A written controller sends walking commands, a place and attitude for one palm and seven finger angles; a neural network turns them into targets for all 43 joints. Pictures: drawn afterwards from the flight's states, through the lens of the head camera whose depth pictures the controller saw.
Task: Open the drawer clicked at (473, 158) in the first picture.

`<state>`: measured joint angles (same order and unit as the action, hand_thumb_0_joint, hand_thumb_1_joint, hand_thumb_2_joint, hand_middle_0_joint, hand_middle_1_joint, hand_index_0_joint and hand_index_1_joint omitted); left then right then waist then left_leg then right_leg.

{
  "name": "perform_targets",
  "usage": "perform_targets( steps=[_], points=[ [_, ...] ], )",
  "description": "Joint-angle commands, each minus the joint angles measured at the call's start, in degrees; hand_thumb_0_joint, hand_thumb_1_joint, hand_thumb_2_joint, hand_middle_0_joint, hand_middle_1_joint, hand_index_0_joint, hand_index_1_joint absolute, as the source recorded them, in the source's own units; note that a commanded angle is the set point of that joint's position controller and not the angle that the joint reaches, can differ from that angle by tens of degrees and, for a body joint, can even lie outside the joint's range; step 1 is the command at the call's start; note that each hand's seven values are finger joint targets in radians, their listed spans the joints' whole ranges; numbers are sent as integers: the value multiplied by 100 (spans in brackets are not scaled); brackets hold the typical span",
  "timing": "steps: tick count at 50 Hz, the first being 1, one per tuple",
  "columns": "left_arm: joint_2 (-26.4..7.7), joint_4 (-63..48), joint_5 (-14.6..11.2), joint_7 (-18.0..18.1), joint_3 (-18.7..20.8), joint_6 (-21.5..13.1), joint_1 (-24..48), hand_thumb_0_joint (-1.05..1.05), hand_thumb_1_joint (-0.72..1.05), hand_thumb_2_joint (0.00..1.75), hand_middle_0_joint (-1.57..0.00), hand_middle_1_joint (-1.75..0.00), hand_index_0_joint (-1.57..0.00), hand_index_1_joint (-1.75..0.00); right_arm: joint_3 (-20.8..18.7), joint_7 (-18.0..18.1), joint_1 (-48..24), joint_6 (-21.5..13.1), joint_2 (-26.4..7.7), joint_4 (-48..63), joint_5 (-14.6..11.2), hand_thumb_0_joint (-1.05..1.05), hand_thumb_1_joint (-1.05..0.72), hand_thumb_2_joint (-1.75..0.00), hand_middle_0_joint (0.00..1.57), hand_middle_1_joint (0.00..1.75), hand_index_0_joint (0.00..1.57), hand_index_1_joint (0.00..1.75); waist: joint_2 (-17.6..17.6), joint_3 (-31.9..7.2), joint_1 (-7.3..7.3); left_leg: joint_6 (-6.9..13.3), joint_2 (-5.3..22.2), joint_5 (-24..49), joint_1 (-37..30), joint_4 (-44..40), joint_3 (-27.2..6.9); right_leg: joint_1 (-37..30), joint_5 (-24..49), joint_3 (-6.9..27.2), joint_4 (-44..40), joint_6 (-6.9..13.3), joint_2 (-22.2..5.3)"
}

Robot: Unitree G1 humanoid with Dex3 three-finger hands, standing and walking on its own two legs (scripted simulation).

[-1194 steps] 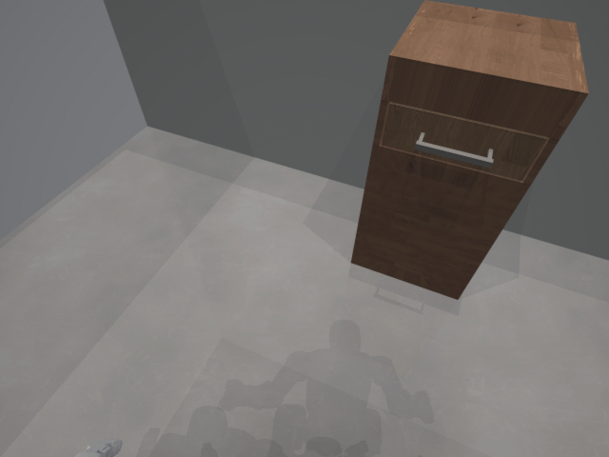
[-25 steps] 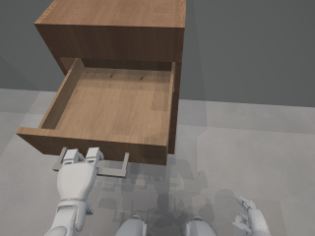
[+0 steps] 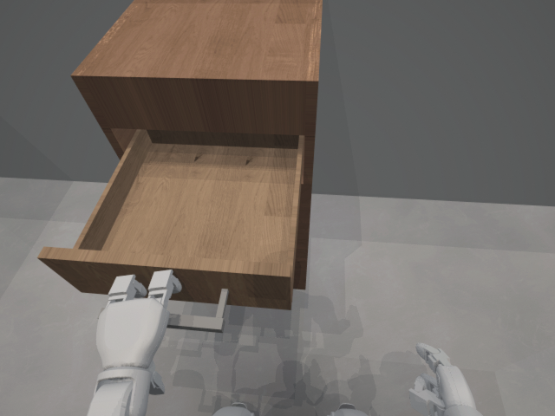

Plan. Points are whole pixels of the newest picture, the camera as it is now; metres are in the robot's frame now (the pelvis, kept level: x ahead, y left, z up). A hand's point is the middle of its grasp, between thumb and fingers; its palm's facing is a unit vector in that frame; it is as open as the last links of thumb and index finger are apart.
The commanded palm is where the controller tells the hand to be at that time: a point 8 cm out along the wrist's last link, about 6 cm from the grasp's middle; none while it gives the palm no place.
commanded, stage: lift the hand off the handle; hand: left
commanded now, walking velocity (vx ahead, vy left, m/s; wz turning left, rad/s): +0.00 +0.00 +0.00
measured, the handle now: (165, 306) +0.28 +0.21 -0.04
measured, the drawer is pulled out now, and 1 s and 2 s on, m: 0.30 0.30 0.30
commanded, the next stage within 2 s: draw the hand back to the body in 1.76 s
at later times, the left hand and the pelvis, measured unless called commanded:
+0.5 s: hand (137, 327) +0.23 +0.22 +0.01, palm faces +0.04 -0.09 -1.00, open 13.9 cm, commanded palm +0.20 +0.22 +0.06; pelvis +0.01 +0.00 +0.02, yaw +0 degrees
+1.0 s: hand (128, 315) +0.23 +0.22 +0.05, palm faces +0.06 -0.11 -0.99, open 13.9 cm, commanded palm +0.20 +0.21 +0.10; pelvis +0.01 +0.00 +0.03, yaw +0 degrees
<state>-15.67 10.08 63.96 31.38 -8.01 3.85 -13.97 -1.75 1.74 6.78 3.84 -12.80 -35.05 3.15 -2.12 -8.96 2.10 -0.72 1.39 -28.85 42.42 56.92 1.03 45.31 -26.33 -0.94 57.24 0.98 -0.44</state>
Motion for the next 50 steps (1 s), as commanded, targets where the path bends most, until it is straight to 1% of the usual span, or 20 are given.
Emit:
perform_targets(
  steps=[1, 3, 6, 8, 11, 14, 18, 19, 25, 27, 29, 31, 34, 38, 40, 42, 45, 46, 47, 50],
  points=[
    [-776, -1186, -23, 189, 451, -66, 289, 0, -50, 30, -30, -120, -30, -120, -163, 34, -505, -244, -602, 896, -29, 0, -90, -90, 20, 30, 20, 30, 200, -1205, -22, 174, -306, 1663, -948, -762, 23, -1002, 1709, -13, -958, 165, 206],
    [-831, -1300, -39, 158, 508, -103, 208, 0, -50, 30, -30, -120, -30, -120, -168, 28, -513, -242, -586, 895, -20, 0, -90, -90, 20, 30, 20, 30, 224, -1289, 15, 184, -316, 1736, -1008, -759, 57, -1143, 1908, 39, -986, 146, 191],
    [-912, -1338, -67, 115, 605, -109, 192, 0, -50, 30, -30, -120, -30, -120, -146, 36, -574, -225, -598, 924, -20, 0, -90, -90, 20, 30, 20, 30, 328, -1141, 5, 181, -323, 1688, -970, -831, 48, -1225, 1933, 60, -1069, 137, 185],
    [-994, -1420, -60, 101, 695, -156, 141, 0, -50, 30, -30, -120, -30, -120, -155, 38, -569, -231, -577, 907, -20, 0, -90, -90, 20, 30, 20, 30, 243, -1206, 48, 173, -335, 1728, -1053, -854, 61, -1295, 1997, 89, -1069, 135, 183],
    [-748, -1545, -115, 7, 406, -154, 264, 0, -50, 30, -30, -120, -30, -120, -155, 4, -569, -217, -585, 934, -15, 0, -90, -90, 20, 30, 20, 30, 227, -1069, -53, 179, -307, 1752, -1183, -923, 34, -1203, 1862, 26, -1157, 138, 183],
    [-858, -1744, -114, -45, 475, -220, 260, 0, -50, 30, -30, -120, -30, -120, -156, 4, -574, -224, -576, 956, 6, 0, -90, -90, 20, 30, 20, 30, 262, -1164, 1, 188, -314, 1774, -1274, -963, 37, -1287, 1876, 55, -1196, 122, 170],
    [-976, -1688, -92, -72, 628, -238, 137, 0, -50, 30, -30, -120, -30, -120, -159, -1, -578, -209, -561, 936, -10, 0, -90, -90, 20, 30, 20, 30, 229, -1034, 44, 163, -308, 1869, -1336, -1037, 40, -1358, 1984, 42, -1233, 135, 189],
    [-932, -1801, -100, -68, 590, -244, 25, 0, -50, 30, -30, -120, -30, -120, -138, -15, -576, -212, -563, 969, 6, 0, -90, -90, 20, 30, 20, 30, 184, -1154, 90, 164, -316, 1972, -1356, -1049, 43, -1444, 2079, 36, -1205, 137, 185],
    [-1030, -1924, -190, -154, 720, -144, -107, 0, -50, 30, -30, -120, -30, -120, -137, -17, -636, -198, -556, 984, -42, 0, -90, -90, 20, 30, 20, 30, 312, -1065, 115, 158, -309, 1986, -1427, -1223, 51, -1721, 2218, 74, -1356, 122, 176],
    [-959, -2004, -230, -217, 626, -119, -246, 0, -50, 30, -30, -120, -30, -120, -118, -24, -671, -197, -553, 1016, -52, 0, -90, -90, 20, 30, 20, 30, 203, -1003, 124, 157, -306, 2042, -1498, -1279, 56, -1757, 2215, 84, -1408, 122, 166],
    [-896, -2104, -248, -296, 496, -120, 29, 0, -50, 30, -30, -120, -30, -120, -128, -24, -667, -191, -569, 996, -46, 0, -90, -90, 20, 30, 20, 30, 204, -888, 57, 168, -289, 1894, -1542, -1354, 35, -1660, 1939, 48, -1487, 114, 166],
    [-1010, -2151, -276, -359, 611, -138, -11, 0, -50, 30, -30, -120, -30, -120, -131, -16, -657, -191, -584, 1006, -48, 0, -90, -90, 20, 30, 20, 30, 243, -867, 71, 165, -275, 1964, -1617, -1428, 23, -1744, 1966, 47, -1547, 132, 180],
    [-941, -2275, -256, -408, 527, -209, -183, 0, -50, 30, -30, -120, -30, -120, -120, -52, -664, -206, -544, 1036, -39, 0, -90, -90, 20, 30, 20, 30, 205, -844, 123, 168, -274, 2058, -1694, -1456, 27, -1759, 1968, 33, -1547, 125, 171],
    [-1031, -2288, -211, -413, 590, -192, 152, 0, -50, 30, -30, -120, -30, -120, -123, -53, -716, -181, -547, 994, -54, 0, -90, -90, 20, 30, 20, 30, 102, -706, 114, 150, -276, 1854, -1732, -1570, 18, -1740, 1718, 33, -1649, 144, 180],
    [-1054, -2240, -200, -405, 656, -175, 93, 0, -50, 30, -30, -120, -30, -120, -131, -51, -724, -188, -533, 996, -58, 0, -90, -90, 20, 30, 20, 30, 181, -758, 160, 148, -277, 1929, -1774, -1601, 23, -1831, 1811, 34, -1658, 144, 190],
    [-1006, -2357, -220, -432, 587, -129, 11, 0, -50, 30, -30, -120, -30, -120, -112, -64, -733, -201, -532, 1027, -64, 0, -90, -90, 20, 30, 20, 30, 73, -878, 197, 141, -271, 2086, -1874, -1643, 36, -1942, 1923, 49, -1668, 146, 181],
    [-921, -2378, -297, -541, 461, -38, 137, 0, -50, 30, -30, -120, -30, -120, -118, -63, -771, -196, -532, 999, -102, 0, -90, -90, 20, 30, 20, 30, 186, -732, 151, 154, -262, 2105, -1927, -1735, 24, -2028, 1990, 28, -1764, 128, 175],
    [-1045, -2346, -315, -576, 601, -23, 56, 0, -50, 30, -30, -120, -30, -120, -117, -55, -780, -198, -542, 1011, -116, 0, -90, -90, 20, 30, 20, 30, 302, -714, 163, 140, -247, 2169, -1917, -1771, 15, -2107, 2056, 53, -1793, 134, 192],
    [-1012, -2468, -323, -610, 547, -26, -101, 0, -50, 30, -30, -120, -30, -120, -91, -65, -778, -220, -534, 1039, -102, 0, -90, -90, 20, 30, 20, 30, 203, -844, 237, 151, -262, 2216, -1965, -1794, 41, -2220, 2138, 62, -1785, 119, 163],
    [-994, -2554, -343, -713, 494, -22, -68, 0, -50, 30, -30, -120, -30, -120, -88, -85, -823, -207, -523, 1011, -127, 0, -90, -90, 20, 30, 20, 30, 226, -602, 193, 147, -251, 2222, -2009, -1869, 35, -2198, 2121, 70, -1871, 119, 174]
  ],
)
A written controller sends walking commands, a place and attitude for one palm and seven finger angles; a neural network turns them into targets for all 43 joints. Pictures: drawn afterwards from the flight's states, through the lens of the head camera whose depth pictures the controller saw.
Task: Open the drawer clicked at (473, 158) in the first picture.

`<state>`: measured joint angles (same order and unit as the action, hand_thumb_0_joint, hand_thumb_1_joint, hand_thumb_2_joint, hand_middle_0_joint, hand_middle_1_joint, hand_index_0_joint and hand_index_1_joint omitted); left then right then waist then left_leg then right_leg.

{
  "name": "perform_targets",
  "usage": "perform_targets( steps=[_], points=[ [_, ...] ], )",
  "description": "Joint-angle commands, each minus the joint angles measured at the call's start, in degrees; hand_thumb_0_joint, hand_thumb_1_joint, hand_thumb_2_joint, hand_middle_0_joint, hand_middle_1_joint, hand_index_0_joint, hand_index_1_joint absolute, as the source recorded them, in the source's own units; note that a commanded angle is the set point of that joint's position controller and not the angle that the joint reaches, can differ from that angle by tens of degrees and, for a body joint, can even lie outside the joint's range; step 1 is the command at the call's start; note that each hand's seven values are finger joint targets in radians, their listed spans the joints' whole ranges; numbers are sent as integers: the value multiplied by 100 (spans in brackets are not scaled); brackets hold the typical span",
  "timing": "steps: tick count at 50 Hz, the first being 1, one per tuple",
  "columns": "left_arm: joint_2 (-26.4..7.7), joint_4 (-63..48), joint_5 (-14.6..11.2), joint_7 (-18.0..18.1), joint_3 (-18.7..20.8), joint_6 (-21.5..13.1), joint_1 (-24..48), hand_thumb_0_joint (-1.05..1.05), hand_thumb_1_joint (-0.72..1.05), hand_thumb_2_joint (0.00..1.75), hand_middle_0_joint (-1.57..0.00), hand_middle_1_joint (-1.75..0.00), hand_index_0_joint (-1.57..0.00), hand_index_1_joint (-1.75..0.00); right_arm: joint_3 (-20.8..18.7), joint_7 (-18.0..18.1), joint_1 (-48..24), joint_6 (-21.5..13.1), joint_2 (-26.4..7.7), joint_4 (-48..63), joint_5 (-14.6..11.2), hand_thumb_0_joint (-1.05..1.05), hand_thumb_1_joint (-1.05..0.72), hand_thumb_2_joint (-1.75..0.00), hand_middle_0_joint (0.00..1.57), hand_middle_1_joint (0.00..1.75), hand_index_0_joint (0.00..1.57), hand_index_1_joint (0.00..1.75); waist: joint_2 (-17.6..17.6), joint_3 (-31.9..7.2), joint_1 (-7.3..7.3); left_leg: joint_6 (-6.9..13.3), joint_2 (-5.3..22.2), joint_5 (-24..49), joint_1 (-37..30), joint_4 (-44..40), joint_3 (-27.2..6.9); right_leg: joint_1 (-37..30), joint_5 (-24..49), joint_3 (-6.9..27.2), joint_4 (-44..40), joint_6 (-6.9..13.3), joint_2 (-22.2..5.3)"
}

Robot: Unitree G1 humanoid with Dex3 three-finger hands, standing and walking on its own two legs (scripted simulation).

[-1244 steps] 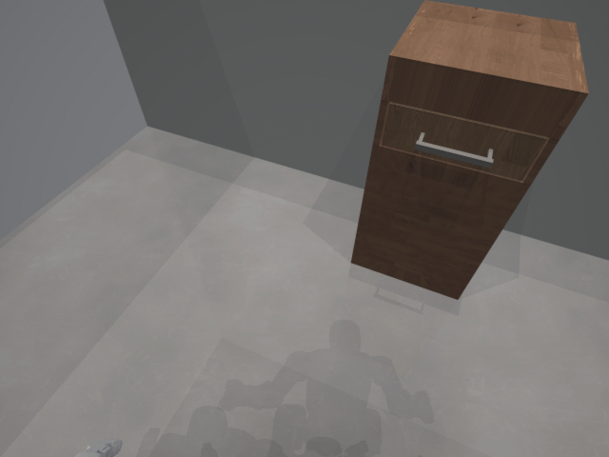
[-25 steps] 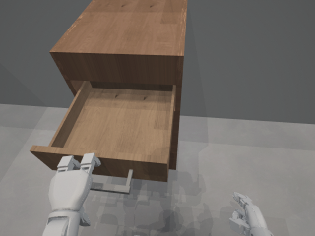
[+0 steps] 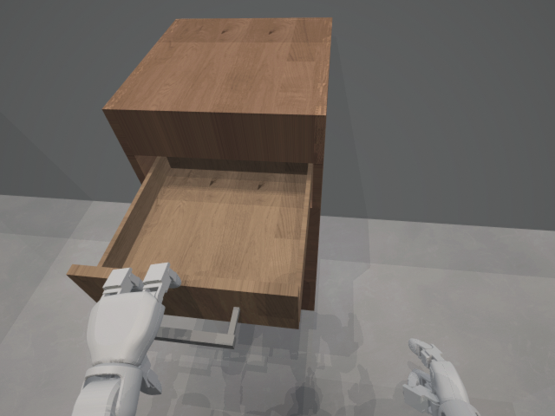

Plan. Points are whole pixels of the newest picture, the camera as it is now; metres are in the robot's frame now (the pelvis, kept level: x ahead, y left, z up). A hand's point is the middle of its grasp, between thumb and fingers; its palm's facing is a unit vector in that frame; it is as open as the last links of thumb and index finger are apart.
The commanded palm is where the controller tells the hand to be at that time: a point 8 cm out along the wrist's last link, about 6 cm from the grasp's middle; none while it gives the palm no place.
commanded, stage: lift the hand off the handle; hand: left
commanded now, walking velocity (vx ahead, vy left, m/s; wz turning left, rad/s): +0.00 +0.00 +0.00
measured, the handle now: (181, 322) +0.27 +0.21 -0.07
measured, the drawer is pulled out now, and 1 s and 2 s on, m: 0.30 0.30 0.30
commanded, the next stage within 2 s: draw the hand back to the body in 0.76 s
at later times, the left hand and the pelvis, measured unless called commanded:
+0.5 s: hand (141, 324) +0.21 +0.21 +0.06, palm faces +0.07 -0.12 -0.99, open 13.9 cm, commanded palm +0.19 +0.21 +0.11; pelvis +0.00 -0.01 +0.01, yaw +0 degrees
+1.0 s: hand (132, 314) +0.22 +0.22 +0.07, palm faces +0.06 -0.12 -0.99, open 13.9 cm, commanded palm +0.19 +0.22 +0.13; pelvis +0.00 +0.00 +0.02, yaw +0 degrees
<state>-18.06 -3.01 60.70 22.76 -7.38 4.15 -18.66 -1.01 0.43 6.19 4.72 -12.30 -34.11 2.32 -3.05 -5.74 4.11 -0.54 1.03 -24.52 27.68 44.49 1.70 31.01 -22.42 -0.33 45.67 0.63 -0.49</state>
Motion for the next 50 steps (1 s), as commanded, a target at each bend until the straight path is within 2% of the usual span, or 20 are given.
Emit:
perform_targets(
  steps=[1, 4, 6, 8, 11, 16, 19, 22, 27, 31, 34, 36, 39, 41, 42, 43, 44, 46, 47, 50],
  points=[
    [-817, -1267, -29, 122, 508, -50, 351, 0, -50, 30, -30, -120, -30, -120, -153, 44, -762, -296, -589, 931, -38, 0, -90, -90, 20, 30, 20, 30, 312, -953, 13, 115, -213, 1837, -560, -667, -35, -850, 1759, 28, -739, 169, 189],
    [-706, -1487, 10, 67, 326, -88, 507, 0, -50, 30, -30, -120, -30, -120, -146, 6, -740, -300, -570, 952, -7, 0, -90, -90, 20, 30, 20, 30, 254, -877, -1, 136, -210, 1753, -629, -714, -42, -764, 1550, -14, -774, 156, 172],
    [-923, -1495, -12, 55, 579, -112, 392, 0, -50, 30, -30, -120, -30, -120, -149, 22, -782, -307, -569, 952, -28, 0, -90, -90, 20, 30, 20, 30, 247, -852, 42, 123, -211, 1766, -667, -767, -41, -877, 1590, 29, -847, 176, 195],
    [-786, -1548, 4, 43, 429, -128, 542, 0, -50, 30, -30, -120, -30, -120, -147, 15, -792, -299, -536, 920, -22, 0, -90, -90, 20, 30, 20, 30, 296, -856, 19, 131, -221, 1712, -714, -780, -32, -878, 1582, 26, -873, 162, 172],
    [-1040, -1503, -26, 26, 701, -99, 598, 0, -50, 30, -30, -120, -30, -120, -137, 54, -831, -294, -564, 890, -27, 0, -90, -90, 20, 30, 20, 30, 313, -830, 54, 127, -247, 1618, -703, -862, -14, -1023, 1584, 101, -989, 159, 172],
    [-957, -1621, -159, -145, 627, -66, 418, 0, -50, 30, -30, -120, -30, -120, -143, 64, -884, -319, -549, 891, -55, 0, -90, -90, 20, 30, 20, 30, 278, -918, 83, 137, -252, 1858, -873, -951, 10, -1269, 1903, 120, -1072, 140, 143],
    [-857, -1727, -170, -298, 435, -78, 631, 0, -50, 30, -30, -120, -30, -120, -116, 54, -881, -310, -564, 871, -38, 0, -90, -90, 20, 30, 20, 30, 426, -698, 33, 167, -255, 1737, -845, -1006, 10, -1174, 1760, 87, -1142, 95, 114],
    [-1081, -1809, -166, -362, 670, -123, 384, 0, -50, 30, -30, -120, -30, -120, -76, 47, -895, -319, -544, 904, -37, 0, -90, -90, 20, 30, 20, 30, 345, -794, 142, 159, -262, 1774, -896, -1081, 19, -1349, 1746, 115, -1182, 111, 96],
    [-1030, -1968, -215, -407, 675, -170, 367, 0, -50, 30, -30, -120, -30, -120, -92, 22, -909, -317, -538, 922, -50, 0, -90, -90, 20, 30, 20, 30, 279, -708, 154, 162, -254, 1777, -986, -1167, 53, -1402, 1744, 126, -1302, 104, 84],
    [-1217, -1961, -265, -459, 843, -129, 599, 0, -50, 30, -30, -120, -30, -120, -97, 61, -1002, -287, -565, 886, -70, 0, -90, -90, 20, 30, 20, 30, 341, -601, 137, 149, -259, 1733, -1038, -1275, 20, -1470, 1675, 145, -1432, 114, 104],
    [-1007, -1938, -291, -560, 591, -123, 725, 0, -50, 30, -30, -120, -30, -120, -104, 55, -923, -304, -554, 858, -68, 0, -90, -90, 20, 30, 20, 30, 347, -607, 91, 181, -246, 1805, -1146, -1298, 42, -1421, 1717, 47, -1443, 82, 92],
    [-1126, -1773, -331, -636, 737, -95, 627, 0, -50, 30, -30, -120, -30, -120, -100, 65, -979, -300, -580, 843, -102, 0, -90, -90, 20, 30, 20, 30, 442, -543, 113, 159, -245, 1790, -1130, -1360, 29, -1513, 1723, 108, -1529, 95, 116],
    [-989, -1799, -270, -706, 521, -125, 835, 0, -50, 30, -30, -120, -30, -120, -85, 56, -933, -298, -565, 851, -79, 0, -90, -90, 20, 30, 20, 30, 374, -550, 118, 182, -256, 1745, -1145, -1383, 50, -1469, 1597, 44, -1519, 82, 95],
    [-1182, -1802, -261, -701, 726, -155, 904, 0, -50, 30, -30, -120, -30, -120, -92, 69, -1005, -299, -573, 843, -86, 0, -90, -90, 20, 30, 20, 30, 251, -539, 143, 151, -237, 1762, -1193, -1437, 32, -1512, 1555, 77, -1572, 124, 124],
    [-1079, -1827, -220, -688, 616, -189, 911, 0, -50, 30, -30, -120, -30, -120, -64, 49, -896, -319, -553, 848, -59, 0, -90, -90, 20, 30, 20, 30, 315, -703, 148, 177, -246, 1830, -1204, -1396, 36, -1536, 1617, 43, -1509, 107, 91],
    [-1155, -1835, -263, -675, 736, -226, 838, 0, -50, 30, -30, -120, -30, -120, -108, 61, -958, -311, -544, 815, -85, 0, -90, -90, 20, 30, 20, 30, 317, -623, 169, 156, -235, 1915, -1213, -1420, 33, -1594, 1762, 62, -1533, 130, 116],
    [-1145, -1990, -241, -652, 721, -255, 765, 0, -50, 30, -30, -120, -30, -120, -95, 53, -901, -328, -559, 858, -50, 0, -90, -90, 20, 30, 20, 30, 169, -793, 213, 161, -247, 2011, -1256, -1409, 38, -1650, 1845, 45, -1481, 124, 100],
    [-1516, -2032, -266, -583, 1164, -248, 462, 0, -50, 30, -30, -120, -30, -120, -98, 61, -990, -318, -571, 858, -83, 0, -90, -90, 20, 30, 20, 30, 76, -855, 289, 112, -229, 2174, -1270, -1445, 29, -1826, 2038, 132, -1501, 160, 133],
    [-1294, -2182, -242, -561, 983, -245, 353, 0, -50, 30, -30, -120, -30, -120, -70, 24, -914, -318, -533, 896, -65, 0, -90, -90, 20, 30, 20, 30, 90, -900, 278, 127, -223, 2277, -1275, -1400, 57, -1779, 2117, 58, -1440, 139, 94],
    [-1201, -2273, -354, -595, 927, -170, 279, 0, -50, 30, -30, -120, -30, -120, -96, -8, -970, -288, -569, 903, -110, 0, -90, -90, 20, 30, 20, 30, 189, -656, 206, 121, -184, 2312, -1278, -1460, 33, -1699, 2131, 16, -1487, 124, 120]
  ],
)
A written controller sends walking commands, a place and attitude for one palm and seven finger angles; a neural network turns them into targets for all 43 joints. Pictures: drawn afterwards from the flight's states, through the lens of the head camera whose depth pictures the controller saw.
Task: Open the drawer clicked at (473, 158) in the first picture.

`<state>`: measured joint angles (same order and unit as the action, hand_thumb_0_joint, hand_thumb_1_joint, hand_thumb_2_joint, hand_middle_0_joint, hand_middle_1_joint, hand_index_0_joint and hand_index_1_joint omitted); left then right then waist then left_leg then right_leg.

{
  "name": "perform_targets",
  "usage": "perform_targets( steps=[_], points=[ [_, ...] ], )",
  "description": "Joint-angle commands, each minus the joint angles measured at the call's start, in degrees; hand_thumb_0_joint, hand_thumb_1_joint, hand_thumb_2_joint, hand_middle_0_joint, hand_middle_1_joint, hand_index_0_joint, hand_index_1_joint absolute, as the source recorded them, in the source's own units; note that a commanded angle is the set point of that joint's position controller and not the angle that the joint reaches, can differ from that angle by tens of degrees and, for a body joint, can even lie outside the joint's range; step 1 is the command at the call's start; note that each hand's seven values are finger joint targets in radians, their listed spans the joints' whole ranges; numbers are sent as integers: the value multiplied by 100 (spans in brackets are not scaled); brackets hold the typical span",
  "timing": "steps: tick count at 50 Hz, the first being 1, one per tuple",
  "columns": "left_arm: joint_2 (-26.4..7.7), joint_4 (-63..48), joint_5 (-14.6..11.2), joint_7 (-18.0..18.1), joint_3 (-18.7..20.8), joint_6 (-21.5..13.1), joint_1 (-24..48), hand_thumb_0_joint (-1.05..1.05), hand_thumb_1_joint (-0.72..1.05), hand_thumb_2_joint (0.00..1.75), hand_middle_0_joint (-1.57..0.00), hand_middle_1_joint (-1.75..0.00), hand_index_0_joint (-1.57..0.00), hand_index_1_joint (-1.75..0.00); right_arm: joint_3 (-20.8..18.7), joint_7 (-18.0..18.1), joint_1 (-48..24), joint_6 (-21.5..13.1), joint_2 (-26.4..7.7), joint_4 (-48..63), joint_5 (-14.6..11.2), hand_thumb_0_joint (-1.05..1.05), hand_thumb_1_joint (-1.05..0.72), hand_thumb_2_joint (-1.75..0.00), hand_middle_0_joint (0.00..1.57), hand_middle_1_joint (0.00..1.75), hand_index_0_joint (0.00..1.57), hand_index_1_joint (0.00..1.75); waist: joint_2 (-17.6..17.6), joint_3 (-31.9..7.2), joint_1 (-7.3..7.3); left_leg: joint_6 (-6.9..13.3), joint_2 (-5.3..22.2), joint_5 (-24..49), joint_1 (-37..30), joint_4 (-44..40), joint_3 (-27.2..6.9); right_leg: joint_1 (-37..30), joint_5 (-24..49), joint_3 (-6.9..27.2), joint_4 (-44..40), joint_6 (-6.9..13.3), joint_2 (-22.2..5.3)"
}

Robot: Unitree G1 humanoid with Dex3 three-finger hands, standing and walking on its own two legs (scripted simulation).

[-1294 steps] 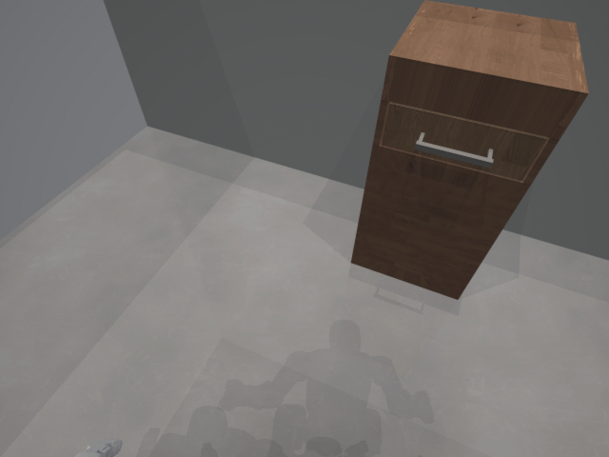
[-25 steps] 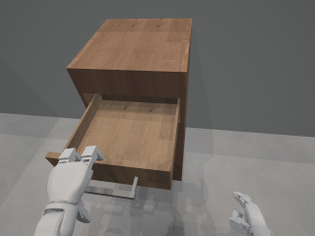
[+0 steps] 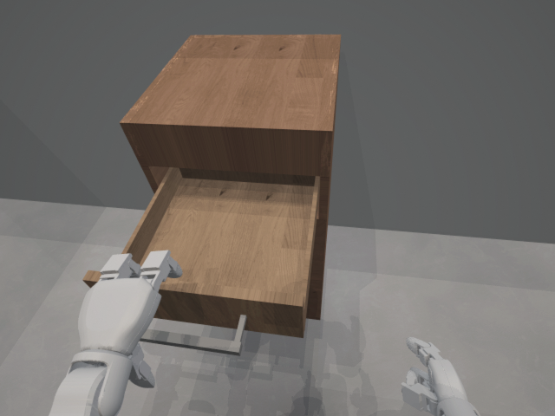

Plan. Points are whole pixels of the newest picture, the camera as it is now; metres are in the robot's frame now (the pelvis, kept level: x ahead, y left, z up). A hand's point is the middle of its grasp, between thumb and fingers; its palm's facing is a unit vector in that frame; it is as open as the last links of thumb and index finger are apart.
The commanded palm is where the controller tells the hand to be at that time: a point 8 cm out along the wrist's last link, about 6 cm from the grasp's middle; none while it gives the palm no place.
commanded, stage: draw the hand back to the body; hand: left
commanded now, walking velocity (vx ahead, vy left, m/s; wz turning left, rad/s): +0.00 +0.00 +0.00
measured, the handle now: (190, 328) +0.26 +0.21 -0.09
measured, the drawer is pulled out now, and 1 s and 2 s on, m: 0.30 0.30 0.30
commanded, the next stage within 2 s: step back with the hand held close in 1.46 s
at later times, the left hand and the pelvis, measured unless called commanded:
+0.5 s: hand (108, 315) +0.20 +0.25 +0.09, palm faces +0.08 -0.26 -0.96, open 13.9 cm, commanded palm +0.17 +0.25 +0.14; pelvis +0.01 +0.01 +0.01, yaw +1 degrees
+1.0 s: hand (90, 290) +0.20 +0.23 +0.16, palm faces +0.37 -0.83 -0.42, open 11.0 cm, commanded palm +0.15 +0.28 +0.18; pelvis +0.02 +0.00 +0.01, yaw +2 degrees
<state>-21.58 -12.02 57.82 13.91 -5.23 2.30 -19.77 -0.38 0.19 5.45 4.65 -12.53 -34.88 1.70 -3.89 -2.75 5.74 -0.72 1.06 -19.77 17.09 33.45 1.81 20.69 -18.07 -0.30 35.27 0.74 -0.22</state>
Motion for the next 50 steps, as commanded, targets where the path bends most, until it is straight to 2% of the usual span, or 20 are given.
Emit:
perform_targets(
  steps=[1, 7, 11, 12, 15, 21, 23, 24, 25, 26, 27, 28, 31, 32, 36, 40, 44, 46, 49, 50],
  points=[
    [-881, -1404, -105, 268, 785, 62, 272, 0, -50, 30, -30, -120, -30, -120, -162, 13, -941, -287, -559, 1020, -59, 0, -90, -90, 20, 30, 20, 30, 300, -971, 52, 133, -172, 1861, -233, -373, 5, -706, 1694, 32, -469, 126, 109],
    [-972, -1527, -162, 32, 733, 135, 394, 0, -50, 30, -30, -120, -30, -120, -97, 41, -853, -256, -581, 1040, -62, 0, -90, -90, 20, 30, 20, 30, 280, -830, -3, 190, -165, 1636, -314, -442, 2, -633, 1362, -65, -580, 73, 49],
    [-1268, -1588, -263, -95, 993, 47, 558, 0, -50, 30, -30, -120, -30, -120, -95, 123, -955, -249, -631, 1046, -64, 0, -90, -90, 20, 30, 20, 30, 267, -788, 15, 179, -167, 1538, -390, -522, -36, -742, 1320, 8, -721, 85, 58],
    [-1219, -1645, -235, -112, 945, -4, 519, 0, -50, 30, -30, -120, -30, -120, -76, 113, -837, -261, -600, 1042, -41, 0, -90, -90, 20, 30, 20, 30, 236, -915, 32, 202, -172, 1630, -435, -484, -1, -751, 1356, -36, -683, 67, 24],
    [-1255, -1769, -339, -163, 1011, -66, 339, 0, -50, 30, -30, -120, -30, -120, -93, 115, -866, -240, -637, 1073, -65, 0, -90, -90, 20, 30, 20, 30, 212, -821, 43, 167, -140, 1872, -463, -531, -34, -815, 1572, -81, -699, 65, 43],
    [-1507, -1889, -488, -235, 1411, -12, -125, 0, -50, 30, -30, -120, -30, -120, -50, 97, -961, -217, -686, 1168, -114, 0, -90, -90, 20, 30, 20, 30, 126, -771, 77, 124, -73, 1958, -472, -587, -41, -933, 1730, -17, -765, 74, 37],
    [-1583, -1973, -555, -277, 1501, -44, -295, 0, -50, 30, -30, -120, -30, -120, -64, 95, -840, -208, -699, 1160, -119, 0, -90, -90, 20, 30, 20, 30, 272, -830, 75, 143, -68, 2107, -487, -568, -16, -1007, 1908, -51, -748, 45, 11],
    [689, -1953, -4839, -506, 1014, -246, -292, 0, -47, 32, -30, -118, -30, -118, -47, 241, -388, -643, -237, 1465, -266, 0, -90, -90, 20, 30, 20, 30, 551, -479, -502, 323, 125, 2001, -1231, -628, -92, -1290, 1697, -330, -785, 29, 95],
    [37, -2130, -5095, -554, 1242, -449, -381, 0, -43, 33, -29, -115, -29, -115, -6, 337, -377, -964, -397, 1412, -269, 0, -90, -90, 20, 30, 20, 30, 652, -607, -378, 305, 209, 1987, -1317, -700, -142, -1297, 1454, -296, -807, -28, 30],
    [-310, -2207, -5468, -532, 1732, -611, -610, 0, -40, 34, -29, -113, -29, -113, 64, 477, -388, -1097, -422, 1315, -227, 0, -90, -90, 20, 30, 20, 30, 852, -505, -310, 259, 199, 1990, -1249, -811, -177, -1340, 1399, -345, -935, -44, 3],
    [-338, -2643, -5570, -517, 1726, -762, -348, 0, -36, 36, -29, -111, -29, -111, 113, 553, -321, -1250, -418, 1315, -182, 0, -90, -90, 20, 30, 20, 30, 405, -565, -282, 239, 121, 2168, -1281, -881, -118, -1477, 1607, -333, -998, -34, -56],
    [-498, -2875, -5652, -477, 1890, -855, -247, 0, -32, 37, -29, -109, -29, -109, 114, 602, -261, -1385, -419, 1246, -150, 0, -90, -90, 20, 30, 20, 30, 178, -601, -271, 201, 124, 2302, -1327, -917, -118, -1536, 1715, -327, -1012, -39, -115],
    [-528, -2774, -5739, -448, 2075, -920, -422, 0, -22, 42, -28, -102, -28, -102, 115, 628, -162, -1615, -431, 1027, -91, 0, -90, -90, 20, 30, 20, 30, -93, -191, -257, 137, 103, 2523, -1221, -1009, -82, -1553, 1965, -343, -1172, -8, -131],
    [-406, -2758, -5776, -469, 2029, -947, -533, 0, -18, 43, -28, -100, -28, -100, 121, 605, -125, -1660, -407, 999, -86, 0, -90, -90, 20, 30, 20, 30, -198, -87, -266, 119, 106, 2500, -1170, -1058, -78, -1560, 1971, -358, -1192, -4, -146],
    [-301, -2733, -5853, -571, 2060, -1032, -664, 0, -5, 50, -27, -91, -27, -91, 77, 514, -187, -1746, -427, 939, -105, 0, -90, -90, 20, 30, 20, 30, -89, 99, -264, 87, 110, 2417, -1090, -1136, -104, -1565, 1903, -374, -1307, 11, -115],
    [-318, -2902, -5894, -615, 2178, -1132, -916, 0, 9, 55, -26, -82, -26, -82, 10, 457, -173, -1794, -436, 929, -126, 0, -90, -90, 20, 30, 20, 30, -14, -253, -239, 112, 134, 2700, -1210, -1064, -68, -1689, 2172, -358, -1228, -17, -146],
    [-404, -2804, -5939, -628, 2380, -1159, -1033, 0, 23, 62, -25, -73, -25, -73, -39, 453, -213, -1753, -439, 877, -150, 0, -90, -90, 20, 30, 20, 30, 241, -262, -237, 124, 129, 2649, -1170, -1056, -51, -1687, 2253, -363, -1248, -34, -135],
    [-473, -2956, -5938, -629, 2447, -1188, -878, 0, 31, 64, -24, -68, -24, -68, -40, 458, -243, -1759, -457, 877, -157, 0, -90, -90, 20, 30, 20, 30, 66, -261, -250, 109, 105, 2616, -1193, -1053, -54, -1646, 2206, -344, -1301, -19, -134],
    [-478, -2845, -5964, -611, 2541, -1209, -974, 0, 41, 69, -24, -62, -24, -62, -60, 477, -229, -1734, -436, 873, -183, 0, -90, -90, 20, 30, 20, 30, 191, -239, -242, 120, 122, 2478, -1201, -1082, -46, -1606, 2097, -360, -1275, -42, -147],
    [-519, -2925, -5966, -604, 2585, -1226, -919, 0, 44, 70, -23, -59, -23, -59, -58, 479, -242, -1745, -441, 874, -183, 0, -90, -90, 20, 30, 20, 30, 60, -278, -238, 116, 107, 2438, -1202, -1085, -49, -1623, 2070, -347, -1269, -38, -158]
  ],
)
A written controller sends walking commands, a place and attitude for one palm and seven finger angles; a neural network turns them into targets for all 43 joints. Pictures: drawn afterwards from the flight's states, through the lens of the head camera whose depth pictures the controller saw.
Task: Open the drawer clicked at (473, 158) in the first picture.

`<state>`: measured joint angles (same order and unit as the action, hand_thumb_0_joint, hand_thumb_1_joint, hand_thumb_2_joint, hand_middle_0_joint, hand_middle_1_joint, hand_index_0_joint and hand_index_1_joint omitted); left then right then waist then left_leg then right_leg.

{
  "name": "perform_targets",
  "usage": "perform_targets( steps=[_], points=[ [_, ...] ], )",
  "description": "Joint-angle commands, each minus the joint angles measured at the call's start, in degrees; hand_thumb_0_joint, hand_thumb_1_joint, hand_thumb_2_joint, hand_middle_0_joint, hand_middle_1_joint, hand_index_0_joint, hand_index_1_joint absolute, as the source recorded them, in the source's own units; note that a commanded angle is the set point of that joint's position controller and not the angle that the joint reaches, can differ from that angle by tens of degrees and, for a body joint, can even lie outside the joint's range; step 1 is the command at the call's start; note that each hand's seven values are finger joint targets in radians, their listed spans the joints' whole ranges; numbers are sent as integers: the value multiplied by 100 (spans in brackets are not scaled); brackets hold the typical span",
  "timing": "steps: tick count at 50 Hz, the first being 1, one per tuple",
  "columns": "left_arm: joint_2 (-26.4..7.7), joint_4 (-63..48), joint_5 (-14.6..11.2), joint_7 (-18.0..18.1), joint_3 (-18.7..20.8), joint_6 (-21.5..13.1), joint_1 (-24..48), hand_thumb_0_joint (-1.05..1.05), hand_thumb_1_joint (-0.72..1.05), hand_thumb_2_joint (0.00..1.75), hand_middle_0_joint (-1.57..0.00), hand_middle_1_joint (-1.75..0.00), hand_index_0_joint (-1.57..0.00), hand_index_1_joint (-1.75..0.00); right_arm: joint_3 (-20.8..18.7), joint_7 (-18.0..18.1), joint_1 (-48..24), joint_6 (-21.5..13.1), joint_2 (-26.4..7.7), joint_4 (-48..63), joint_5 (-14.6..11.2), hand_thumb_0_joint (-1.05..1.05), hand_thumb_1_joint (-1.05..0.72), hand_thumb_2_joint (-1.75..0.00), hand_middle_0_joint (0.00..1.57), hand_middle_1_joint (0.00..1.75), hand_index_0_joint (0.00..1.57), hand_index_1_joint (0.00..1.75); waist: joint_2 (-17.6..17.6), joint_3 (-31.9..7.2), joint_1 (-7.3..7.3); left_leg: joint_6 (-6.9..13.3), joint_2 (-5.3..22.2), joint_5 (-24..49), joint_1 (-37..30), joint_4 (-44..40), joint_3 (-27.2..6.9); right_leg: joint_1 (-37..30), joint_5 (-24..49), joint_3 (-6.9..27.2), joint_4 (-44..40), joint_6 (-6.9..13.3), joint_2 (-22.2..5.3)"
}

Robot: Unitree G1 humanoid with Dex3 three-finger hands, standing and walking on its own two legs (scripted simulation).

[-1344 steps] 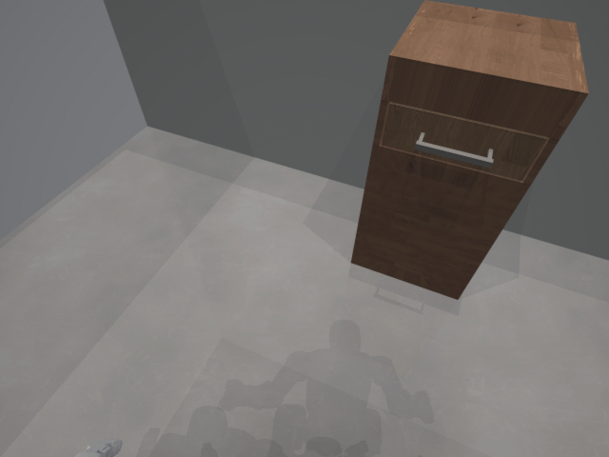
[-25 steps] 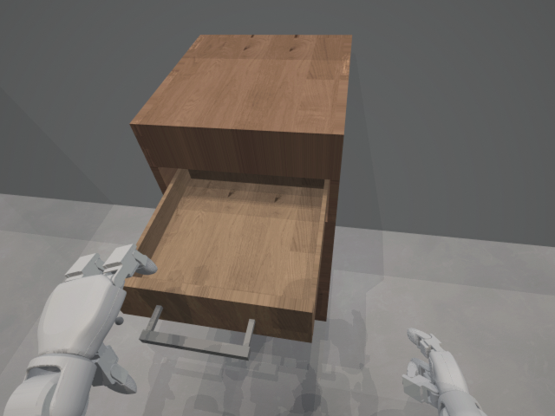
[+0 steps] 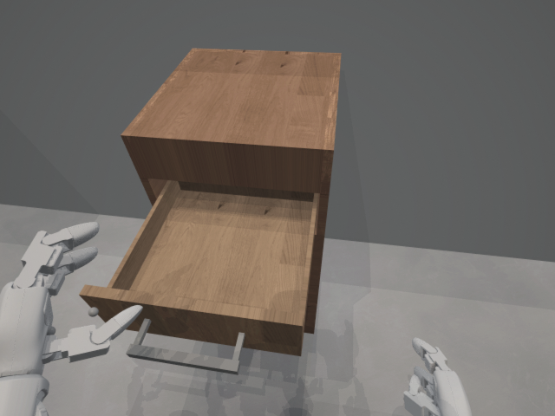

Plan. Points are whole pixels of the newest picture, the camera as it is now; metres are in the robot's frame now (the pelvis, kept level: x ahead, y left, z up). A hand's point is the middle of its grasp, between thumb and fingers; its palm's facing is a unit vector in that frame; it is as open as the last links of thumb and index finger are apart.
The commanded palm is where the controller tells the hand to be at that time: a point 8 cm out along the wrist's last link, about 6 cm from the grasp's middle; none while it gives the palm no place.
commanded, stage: draw the hand back to the body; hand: left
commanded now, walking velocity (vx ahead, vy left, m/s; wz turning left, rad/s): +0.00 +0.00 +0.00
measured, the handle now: (187, 346) +0.25 +0.20 -0.11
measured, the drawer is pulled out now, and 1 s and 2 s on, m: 0.30 0.30 0.30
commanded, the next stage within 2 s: step back with the hand held close in 0.46 s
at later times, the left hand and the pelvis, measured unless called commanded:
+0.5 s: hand (73, 319) +0.17 +0.23 +0.16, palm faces +0.40 -0.81 -0.42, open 7.6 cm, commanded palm +0.12 +0.28 +0.17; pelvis -0.01 -0.01 +0.00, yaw +0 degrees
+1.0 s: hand (44, 347) +0.14 +0.25 +0.16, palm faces +0.30 -0.79 -0.54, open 7.4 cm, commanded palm +0.08 +0.29 +0.17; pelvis -0.05 +0.01 +0.00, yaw +1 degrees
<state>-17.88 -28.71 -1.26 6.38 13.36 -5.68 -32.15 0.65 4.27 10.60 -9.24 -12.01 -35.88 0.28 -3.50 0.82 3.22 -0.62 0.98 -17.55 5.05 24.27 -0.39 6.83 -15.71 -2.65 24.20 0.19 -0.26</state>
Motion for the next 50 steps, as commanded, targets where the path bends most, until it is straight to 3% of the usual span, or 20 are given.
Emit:
perform_targets(
  steps=[1, 3, 6, 9, 11, 13, 14, 16, 20, 24, 26, 28, 29, 30, 33, 36, 39, 44, 46, 50],
  points=[
    [-972, -1306, -54, 153, 801, -440, 368, 0, 48, 72, -23, -57, -23, -57, -163, 78, -797, -367, -499, 958, -44, 0, -90, -90, 20, 30, 20, 30, -91, -592, 25, 97, 102, 2153, -4, -161, 183, -204, 1784, -89, -237, 37, -139],
    [-935, -1168, -84, 160, 843, -441, 263, 0, 55, 75, -22, -52, -22, -52, -162, 82, -774, -356, -484, 949, -50, 0, -90, -90, 20, 30, 20, 30, 177, -553, 30, 106, 120, 2119, 35, -193, 150, -213, 1767, -125, -192, 21, -143],
    [-1052, -1268, -91, 164, 995, -452, 342, 0, 65, 80, -22, -46, -22, -46, -179, 94, -833, -360, -494, 931, -58, 0, -90, -90, 20, 30, 20, 30, -16, -574, 39, 112, 94, 2158, -2, -142, 196, -198, 1867, -76, -255, 27, -148],
    [-924, -1085, -123, 145, 944, -457, 293, 0, 76, 84, -21, -39, -21, -39, -183, 98, -825, -334, -477, 931, -73, 0, -90, -90, 20, 30, 20, 30, 236, -429, 14, 129, 114, 1937, 50, -174, 205, -106, 1699, -99, -254, -2, -151],
    [-898, -1087, -115, 128, 871, -450, 388, 0, 83, 87, -21, -34, -21, -34, -175, 91, -873, -337, -501, 916, -79, 0, -90, -90, 20, 30, 20, 30, 21, -314, 3, 124, 97, 1856, 94, -186, 200, -46, 1602, -70, -320, 16, -151],
    [-897, -1030, -131, 130, 866, -459, 374, 0, 90, 90, -20, -30, -20, -30, -172, 87, -854, -329, -495, 930, -81, 0, -90, -90, 20, 30, 20, 30, 123, -315, 13, 137, 103, 1713, 106, -214, 174, -48, 1461, -77, -304, 6, -160],
    [-952, -1069, -125, 142, 914, -467, 386, 0, 90, 90, -20, -30, -20, -30, -176, 93, -853, -334, -496, 939, -74, 0, -90, -90, 20, 30, 20, 30, 239, -398, 24, 146, 104, 1750, 91, -208, 164, -80, 1490, -87, -278, 2, -158],
    [-1017, -1208, -118, 145, 948, -473, 417, 0, 90, 90, -20, -30, -20, -30, -175, 98, -881, -350, -501, 922, -68, 0, -90, -90, 20, 30, 20, 30, -33, -487, 31, 139, 80, 1792, 37, -174, 186, -111, 1550, -38, -311, 26, -168],
    [-1030, -1242, -126, 159, 981, -467, 356, 0, 90, 90, -20, -30, -20, -30, -165, 92, -858, -339, -481, 957, -64, 0, -90, -90, 20, 30, 20, 30, 99, -601, 48, 137, 100, 1922, 35, -170, 163, -199, 1673, -74, -216, 11, -179],
    [-949, -1140, -129, 158, 924, -447, 326, 0, 90, 90, -20, -30, -20, -30, -158, 94, -865, -328, -472, 928, -80, 0, -90, -90, 20, 30, 20, 30, 84, -407, 30, 122, 119, 1825, 81, -191, 146, -88, 1536, -91, -246, 18, -162],
    [-1037, -1275, -115, 165, 963, -458, 410, 0, 90, 90, -20, -30, -20, -30, -157, 95, -884, -345, -497, 920, -76, 0, -90, -90, 20, 30, 20, 30, -116, -462, 38, 111, 105, 1858, 55, -182, 138, -110, 1537, -69, -273, 42, -167],
    [-959, -1147, -122, 169, 925, -445, 296, 0, 90, 90, -20, -30, -20, -30, -164, 94, -857, -333, -472, 916, -80, 0, -90, -90, 20, 30, 20, 30, 40, -456, 33, 117, 126, 1835, 61, -194, 133, -103, 1528, -88, -237, 25, -172],
    [-1738, -1781, -170, 197, 1759, -743, 1146, 0, 90, 90, -20, -30, -20, -30, -151, 61, -643, -161, -682, 1113, -108, 0, -90, -90, 20, 30, 20, 30, 146, 116, -261, 232, 168, 1382, 565, -23, -41, 394, 1804, 478, -522, 43, -429],
    [-1341, -1129, -108, 145, 1528, -785, 597, 0, 90, 90, -20, -30, -20, -30, -158, 57, -637, -49, -572, 958, -94, 0, -90, -90, 20, 30, 20, 30, 541, 42, -294, 229, 165, 1261, 581, 48, -123, 409, 1782, 396, -516, 66, -531],
    [-1048, -1136, -101, 73, 1275, -894, -28, 0, 90, 90, -20, -30, -20, -30, -213, 38, -758, 114, -657, 1107, -83, 0, -90, -90, 20, 30, 20, 30, 162, -459, -286, 244, 198, 1785, 473, 54, -96, 230, 2161, 345, -262, 77, -588],
    [-1071, -1295, -122, 74, 1311, -930, -409, 0, 90, 90, -20, -30, -20, -30, -296, 26, -814, 244, -689, 1199, -88, 0, -90, -90, 20, 30, 20, 30, 74, -912, -277, 224, 288, 2560, 474, 77, -133, -26, 2537, 225, 5, 51, -556],
    [-1218, -1443, -134, 107, 1460, -933, -646, 0, 90, 90, -20, -30, -20, -30, -358, 30, -807, 380, -676, 1292, -126, 0, -90, -90, 20, 30, 20, 30, 363, -1142, -293, 204, 357, 2899, 611, 169, -196, -153, 2685, 160, 181, 37, -554],
    [-1370, -1719, -170, 170, 1616, -957, -794, 0, 90, 90, -20, -30, -20, -30, -398, 68, -808, 432, -658, 1377, -131, 0, -90, -90, 20, 30, 20, 30, 116, -1166, -281, 184, 444, 2909, 890, 123, -363, -43, 2339, 107, 418, 49, -501],
    [-1445, -1896, -169, 196, 1650, -970, -756, 0, 90, 90, -20, -30, -20, -30, -410, 83, -834, 397, -677, 1389, -128, 0, -90, -90, 20, 30, 20, 30, -178, -1160, -260, 205, 497, 2771, 1018, 64, -418, 5, 2108, 109, 497, 43, -455],
    [-1333, -1820, -168, 247, 1551, -1000, -696, 0, 90, 90, -20, -30, -20, -30, -382, 88, -750, 313, -670, 1375, -114, 0, -90, -90, 20, 30, 20, 30, -81, -860, -276, 311, 600, 1721, 1663, -141, -546, 72, 1367, 207, 623, 1, -413]
  ],
)
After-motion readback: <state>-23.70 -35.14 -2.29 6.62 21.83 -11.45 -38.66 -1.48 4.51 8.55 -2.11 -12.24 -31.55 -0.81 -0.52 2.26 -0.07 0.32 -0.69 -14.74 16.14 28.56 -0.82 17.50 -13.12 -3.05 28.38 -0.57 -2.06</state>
